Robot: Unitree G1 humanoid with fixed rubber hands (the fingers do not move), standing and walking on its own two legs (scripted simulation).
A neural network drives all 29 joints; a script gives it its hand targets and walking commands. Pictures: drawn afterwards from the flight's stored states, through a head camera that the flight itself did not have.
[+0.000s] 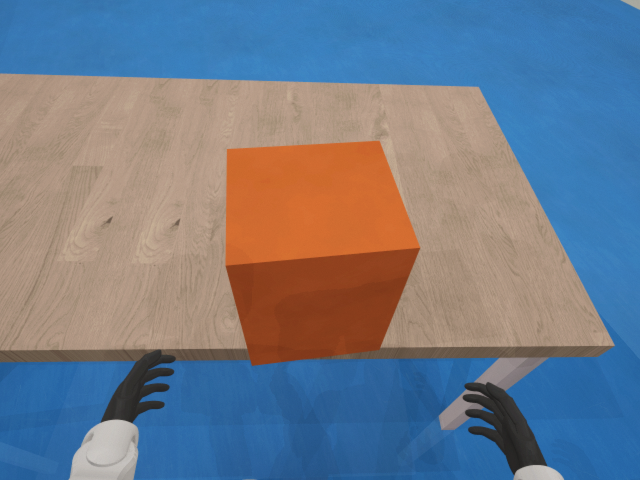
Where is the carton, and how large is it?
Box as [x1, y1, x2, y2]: [225, 141, 419, 365]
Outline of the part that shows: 379,141 227,149 225,265 252,365 379,349 419,249 417,240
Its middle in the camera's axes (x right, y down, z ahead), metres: -0.01 +0.03 +0.52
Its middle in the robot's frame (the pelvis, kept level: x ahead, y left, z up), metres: +0.38 +0.03 +0.04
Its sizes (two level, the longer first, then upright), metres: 0.190 0.172 0.254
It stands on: a table, 0.69 m high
